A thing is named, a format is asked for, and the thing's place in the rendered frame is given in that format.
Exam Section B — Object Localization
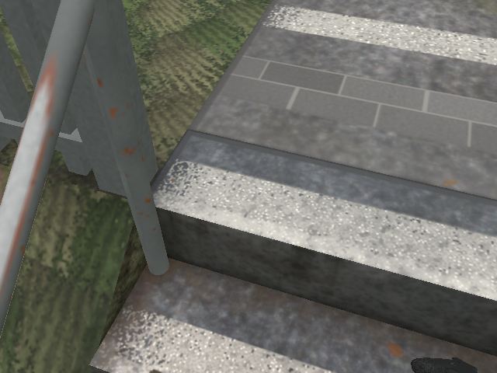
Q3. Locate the right robot hand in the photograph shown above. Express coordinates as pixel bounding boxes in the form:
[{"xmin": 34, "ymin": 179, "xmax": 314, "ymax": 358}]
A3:
[{"xmin": 411, "ymin": 357, "xmax": 478, "ymax": 373}]

